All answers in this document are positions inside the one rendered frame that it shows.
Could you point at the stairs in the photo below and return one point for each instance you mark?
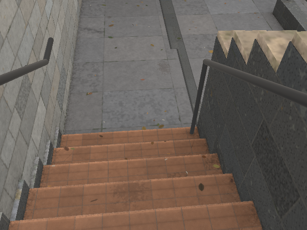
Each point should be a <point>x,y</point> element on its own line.
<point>145,179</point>

